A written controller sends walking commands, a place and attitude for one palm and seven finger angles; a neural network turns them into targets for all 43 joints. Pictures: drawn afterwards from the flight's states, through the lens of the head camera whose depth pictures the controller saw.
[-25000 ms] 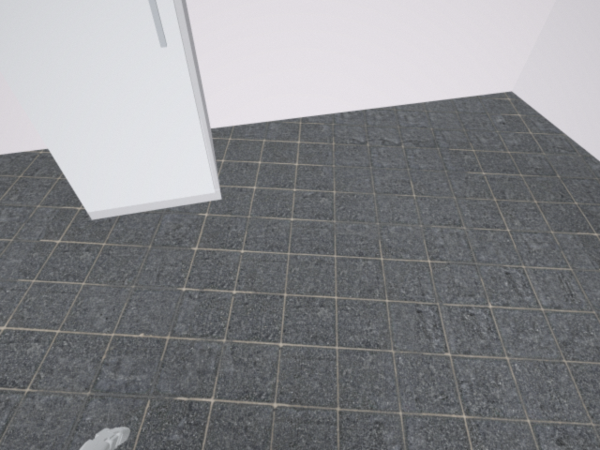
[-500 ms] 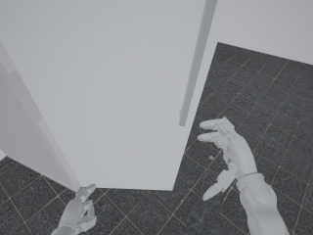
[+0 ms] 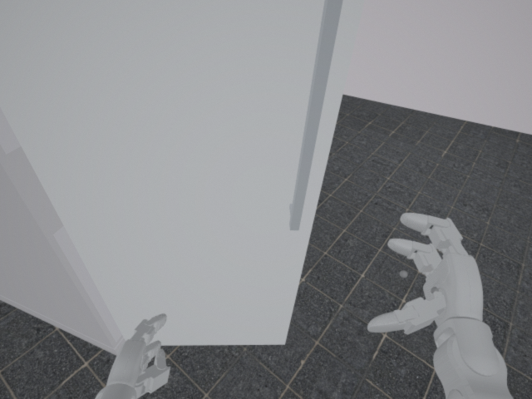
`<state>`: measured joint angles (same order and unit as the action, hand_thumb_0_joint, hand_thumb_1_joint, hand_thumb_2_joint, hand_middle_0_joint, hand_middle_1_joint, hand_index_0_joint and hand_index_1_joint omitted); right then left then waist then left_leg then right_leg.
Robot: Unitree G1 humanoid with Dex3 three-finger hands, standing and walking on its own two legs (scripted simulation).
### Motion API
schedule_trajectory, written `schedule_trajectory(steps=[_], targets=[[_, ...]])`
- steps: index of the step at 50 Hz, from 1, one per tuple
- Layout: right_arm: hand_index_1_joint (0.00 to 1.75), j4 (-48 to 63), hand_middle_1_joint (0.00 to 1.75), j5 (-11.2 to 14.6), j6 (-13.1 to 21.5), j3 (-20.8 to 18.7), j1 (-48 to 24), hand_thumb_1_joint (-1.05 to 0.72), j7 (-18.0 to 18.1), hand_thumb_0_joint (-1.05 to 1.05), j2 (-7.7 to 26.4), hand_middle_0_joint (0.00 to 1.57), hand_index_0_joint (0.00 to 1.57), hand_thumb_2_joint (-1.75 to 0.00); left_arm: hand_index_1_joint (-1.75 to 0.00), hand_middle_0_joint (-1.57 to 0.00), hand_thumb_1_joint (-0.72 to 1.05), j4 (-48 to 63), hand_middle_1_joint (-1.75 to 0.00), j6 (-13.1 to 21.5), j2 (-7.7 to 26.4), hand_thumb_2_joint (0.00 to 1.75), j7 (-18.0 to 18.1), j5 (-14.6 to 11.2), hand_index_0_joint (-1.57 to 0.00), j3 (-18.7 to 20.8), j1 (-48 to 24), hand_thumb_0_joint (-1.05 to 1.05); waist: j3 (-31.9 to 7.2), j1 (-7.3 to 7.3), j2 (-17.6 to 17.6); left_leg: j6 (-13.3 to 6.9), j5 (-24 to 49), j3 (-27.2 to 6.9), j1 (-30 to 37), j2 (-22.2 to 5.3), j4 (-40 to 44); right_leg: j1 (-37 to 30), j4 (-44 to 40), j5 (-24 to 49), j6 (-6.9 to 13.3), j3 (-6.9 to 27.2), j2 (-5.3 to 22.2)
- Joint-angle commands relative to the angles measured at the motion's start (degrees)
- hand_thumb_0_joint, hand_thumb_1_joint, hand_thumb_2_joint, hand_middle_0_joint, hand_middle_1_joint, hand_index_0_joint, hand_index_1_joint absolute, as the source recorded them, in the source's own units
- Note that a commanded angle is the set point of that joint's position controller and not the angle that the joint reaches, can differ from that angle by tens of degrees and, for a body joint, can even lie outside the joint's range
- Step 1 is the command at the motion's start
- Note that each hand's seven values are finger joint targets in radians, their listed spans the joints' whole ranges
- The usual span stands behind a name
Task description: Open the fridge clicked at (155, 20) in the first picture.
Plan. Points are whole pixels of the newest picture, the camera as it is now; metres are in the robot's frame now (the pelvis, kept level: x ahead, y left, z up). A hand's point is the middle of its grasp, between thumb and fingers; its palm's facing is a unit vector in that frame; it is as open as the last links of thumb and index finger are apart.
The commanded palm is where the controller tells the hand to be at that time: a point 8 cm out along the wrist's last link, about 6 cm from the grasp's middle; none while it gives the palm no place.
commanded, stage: draw the hand back to the body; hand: right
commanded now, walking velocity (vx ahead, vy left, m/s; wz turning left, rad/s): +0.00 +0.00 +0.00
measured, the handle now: (310, 113) +0.47 -0.06 +0.25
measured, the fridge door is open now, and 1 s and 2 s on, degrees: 67 67 67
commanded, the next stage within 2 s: step back with the hand held close in 1.10 s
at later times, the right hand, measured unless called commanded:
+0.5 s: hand (481, 288) +0.22 -0.25 +0.15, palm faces +0.34 +0.88 -0.32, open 11.0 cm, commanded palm +0.17 -0.29 +0.17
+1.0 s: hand (524, 295) +0.20 -0.29 +0.16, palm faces +0.47 +0.81 -0.35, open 7.5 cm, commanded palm +0.15 -0.32 +0.18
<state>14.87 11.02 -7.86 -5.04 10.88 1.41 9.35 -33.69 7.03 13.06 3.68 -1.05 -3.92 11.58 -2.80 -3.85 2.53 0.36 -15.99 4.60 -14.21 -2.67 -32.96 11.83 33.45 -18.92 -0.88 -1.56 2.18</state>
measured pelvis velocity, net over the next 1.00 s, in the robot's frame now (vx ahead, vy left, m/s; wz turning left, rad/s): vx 0.01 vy -0.02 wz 0.01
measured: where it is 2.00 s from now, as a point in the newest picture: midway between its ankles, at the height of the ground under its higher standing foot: outside the picture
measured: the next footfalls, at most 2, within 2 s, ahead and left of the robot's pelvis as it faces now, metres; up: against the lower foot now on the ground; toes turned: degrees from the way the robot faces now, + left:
none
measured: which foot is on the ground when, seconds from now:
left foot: down 0.00-1.00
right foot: down 0.00-1.00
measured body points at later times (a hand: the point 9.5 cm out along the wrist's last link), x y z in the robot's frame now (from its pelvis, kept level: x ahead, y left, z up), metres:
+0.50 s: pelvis +0.01 -0.02 +0.01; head -0.02 -0.01 +0.46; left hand +0.19 +0.19 -0.07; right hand +0.19 -0.30 +0.17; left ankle +0.02 +0.12 -0.73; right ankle -0.01 -0.13 -0.73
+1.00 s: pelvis +0.01 -0.02 +0.01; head -0.02 -0.01 +0.46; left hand +0.21 +0.19 -0.06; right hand +0.17 -0.33 +0.18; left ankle +0.02 +0.12 -0.73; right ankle -0.01 -0.13 -0.73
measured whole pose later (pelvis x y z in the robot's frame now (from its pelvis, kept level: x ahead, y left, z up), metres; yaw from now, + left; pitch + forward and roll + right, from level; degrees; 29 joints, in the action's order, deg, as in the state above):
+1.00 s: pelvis +0.01 -0.02 +0.01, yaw +0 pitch -6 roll +1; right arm 21.1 3.6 1.0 -18.8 22.9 5.0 18.9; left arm -37.2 8.5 12.9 4.2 0.9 -2.1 11.3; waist 1.1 -5.7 2.3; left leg 2.1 -12.0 3.8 -5.1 -3.5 -22.9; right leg 3.1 24.7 -16.1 0.7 -2.6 0.8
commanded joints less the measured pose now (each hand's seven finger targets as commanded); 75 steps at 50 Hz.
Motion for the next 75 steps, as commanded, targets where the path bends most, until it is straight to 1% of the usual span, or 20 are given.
schedule_trajectory(steps=[1,2,4,6,13,20,36,40,46,51,57,60,61,62,63,64,66,70,72,75], targets=[[1.04,15.9,1.04,0.9,3.0,-4.1,-10.7,0.37,-1.8,0.0,6.5,0.24,0.24,-0.29,-0.3,-0.2,0.9,9.4,-0.3,4.1,5.7,0.9,1.0,-0.4,-0.2,2.3,-8.2,0.0,-5.3,0.23,-1.7,-1.1,9.3,-1.2,4.2,2.0,6.2,0.7,-6.3,10.7,2.2,0.3,-2.1],[1.02,17.9,1.02,-5.5,6.4,-4.3,-8.1,0.33,0.6,0.0,15.4,0.24,0.24,-0.31,-0.3,-0.2,0.9,8.6,-0.3,4.5,5.7,0.9,1.4,0.9,-0.2,2.7,-8.1,0.0,-3.2,0.0,-1.1,-0.6,8.8,-3.2,5.4,1.0,9.6,-0.2,-8.0,10.4,2.7,-0.1,-2.4],[0.98,15.2,0.98,-6.2,8.2,-2.1,-4.9,0.26,1.6,0.0,11.1,0.24,0.24,-0.34,-0.3,-0.2,0.9,8.1,-0.3,4.6,5.2,0.9,1.5,1.3,-0.2,2.3,-8.2,0.0,0.0,0.5,-3.3,-0.4,7.7,-2.5,5.2,1.2,10.6,-0.8,-9.5,10.2,2.7,0.1,-1.9],[0.94,16.0,0.94,-6.7,9.5,-3.6,-5.5,0.19,2.2,0.0,12.8,0.24,0.24,-0.37,-0.3,-0.2,0.9,7.7,-0.3,4.5,5.5,0.9,1.7,1.5,-0.2,2.5,-8.1,0.0,0.2,0.69,-2.7,-0.4,6.9,-2.5,6.0,1.4,11.8,-2.4,-10.7,9.9,2.7,-0.1,-1.8],[0.79,16.6,0.79,-7.7,12.2,-7.9,-3.4,-0.07,3.6,0.0,15.4,0.23,0.23,-0.5,-0.3,-0.2,0.9,6.7,-0.3,4.3,5.6,0.9,1.7,1.7,-0.2,2.8,-8.3,0.0,-0.4,0.16,1.0,-0.8,5.6,-2.0,9.3,1.8,12.9,-4.0,-13.9,8.9,2.2,0.3,-1.7],[0.64,17.6,0.64,-8.0,13.1,-12.0,1.8,-0.32,3.9,0.0,17.4,0.22,0.22,-0.62,-0.3,-0.2,0.9,6.1,-0.3,4.7,6.4,0.9,1.2,1.9,-0.2,3.5,-8.3,0.0,-0.1,-0.61,-0.8,-1.0,8.8,-1.7,11.2,2.4,12.8,-3.9,-14.8,12.2,1.9,0.9,-1.4],[0.3,18.7,0.3,-7.1,13.5,-21.9,6.6,-0.9,4.6,0.0,22.0,0.2,0.2,-0.9,-0.3,-0.2,0.9,5.7,-0.3,4.6,6.5,0.9,1.1,1.7,-0.2,4.5,-7.2,0.0,-0.5,-1.39,2.4,-1.2,13.6,-1.3,12.8,2.3,11.8,-4.3,-14.3,18.0,1.3,0.6,-1.3],[0.3,17.2,0.3,-7.2,12.7,-18.5,5.2,-0.9,4.1,0.0,19.4,0.2,0.2,-0.9,-0.3,-0.2,0.9,5.4,-0.3,4.5,6.9,0.9,1.1,1.6,-0.2,4.7,-7.5,0.0,2.4,-0.47,-0.7,-0.8,12.3,-1.1,10.5,2.5,12.8,-4.1,-14.3,16.5,1.8,0.1,-1.2],[0.3,19.6,0.3,-7.4,13.0,-20.5,4.5,-0.9,4.7,0.0,21.4,0.2,0.2,-0.9,-0.3,-0.2,0.9,5.6,-0.3,4.9,6.6,0.9,1.4,1.8,-0.2,4.6,-7.6,0.0,-1.1,-1.09,1.3,-1.0,12.3,-1.4,12.2,2.1,11.9,-5.0,-14.0,16.2,1.8,0.4,-1.5],[0.3,17.8,0.3,-7.1,12.7,-20.2,5.2,-0.9,4.5,0.0,20.4,0.2,0.2,-0.9,-0.3,-0.2,0.9,5.6,-0.3,4.5,6.1,0.9,1.4,1.6,-0.2,4.3,-8.0,0.0,2.1,-0.94,1.1,-1.0,11.2,-1.4,11.5,2.2,12.6,-3.5,-14.3,14.8,1.7,0.3,-1.3],[0.3,19.5,0.3,-7.3,12.9,-20.3,5.4,-0.9,4.5,0.0,20.5,0.2,0.2,-0.9,-0.3,-0.2,0.9,5.6,-0.3,4.7,6.0,0.9,1.3,1.7,-0.2,4.4,-7.9,0.0,-0.1,-1.01,2.8,-0.9,13.0,-1.4,12.3,2.1,12.1,-4.7,-13.9,16.7,1.7,0.1,-1.4],[0.3,17.4,0.3,-7.2,12.7,-20.7,7.3,-0.9,4.5,0.0,20.8,0.2,0.2,-0.9,-0.3,-0.2,0.9,5.5,-0.3,4.7,6.2,0.9,1.4,1.7,-0.2,4.5,-8.0,0.0,1.0,-1.21,-0.2,-0.8,13.0,-1.3,11.8,2.3,12.5,-4.1,-13.8,16.4,1.9,-0.1,-1.3],[0.3,21.1,0.3,-7.2,13.1,-19.8,2.9,-0.9,4.4,0.0,20.8,0.2,0.2,-0.9,-0.3,-0.2,0.9,5.8,-0.3,4.8,6.1,0.9,1.3,1.7,-0.2,4.5,-8.3,0.0,-0.3,-0.74,0.4,-0.6,13.0,-1.6,12.1,2.1,12.5,-4.9,-13.8,16.2,2.0,-0.1,-1.4],[0.3,25.5,0.3,-7.6,16.6,-27.8,-5.7,-0.9,5.4,0.0,29.0,0.2,0.2,-0.9,-0.3,-0.2,0.9,8.6,-0.3,3.7,7.0,0.9,1.2,1.2,-0.2,4.2,-8.1,0.0,3.8,1.67,-0.9,-0.5,14.3,-6.4,6.5,-0.9,15.1,0.9,-11.5,10.2,2.9,-0.1,-0.2],[0.3,18.2,0.3,-7.5,17.0,-24.0,3.2,-0.9,5.1,0.0,23.4,0.2,0.2,-0.9,-0.3,-0.2,0.9,7.1,-0.3,2.8,5.9,0.9,1.5,1.6,-0.2,4.2,-7.5,0.0,3.0,2.03,-5.4,-0.8,13.4,-6.4,4.7,-2.5,15.3,0.7,-9.8,9.4,3.0,0.5,-0.6],[0.3,16.0,0.3,-7.8,17.1,-22.2,8.2,-0.9,4.8,0.0,21.2,0.2,0.2,-0.9,-0.3,-0.2,0.9,7.5,-0.3,2.0,6.1,0.9,1.4,1.7,-0.2,4.5,-6.8,0.0,2.2,2.05,-7.1,-1.0,13.2,-6.9,3.4,-3.2,15.4,0.3,-8.5,10.3,3.0,0.3,-0.7],[0.3,17.9,0.3,-8.2,18.3,-21.7,10.4,-0.9,4.8,0.0,20.9,0.2,0.2,-0.9,-0.3,-0.2,0.9,7.8,-0.3,1.0,6.3,0.9,1.4,1.9,-0.2,5.0,-6.8,0.0,-1.6,2.31,-4.4,-1.3,17.2,-6.8,4.1,-4.3,13.4,0.1,-7.3,13.7,2.8,0.1,-0.5],[0.3,21.4,0.3,-8.4,19.6,-23.9,14.6,-0.9,5.6,0.0,22.8,0.2,0.2,-0.9,-0.3,-0.2,0.9,9.3,-0.3,-0.2,6.9,0.9,1.8,2.0,-0.2,5.8,-6.8,0.0,-7.1,2.25,1.0,-0.3,24.3,-5.0,6.5,-3.0,7.1,-0.2,-8.3,23.8,2.7,1.3,1.3],[0.3,22.7,0.3,-8.3,20.1,-25.0,15.6,-0.9,5.8,0.0,23.7,0.2,0.2,-0.9,-0.3,-0.2,0.9,10.3,-0.3,-0.8,6.8,0.9,2.0,1.7,-0.2,6.1,-6.4,0.0,-8.5,2.25,-1.3,0.0,26.4,-4.6,7.8,-2.4,4.8,1.3,-8.2,26.1,2.7,2.0,2.0],[0.3,24.1,0.3,-8.3,20.6,-27.0,16.7,-0.9,6.3,0.0,25.3,0.2,0.2,-0.9,-0.3,-0.2,0.9,11.2,-0.3,-1.4,6.9,0.9,2.2,1.6,-0.2,6.5,-6.6,0.0,-8.8,2.24,-0.8,0.2,27.6,-4.9,8.4,-2.3,2.8,3.9,-8.3,25.3,3.0,2.6,2.4]])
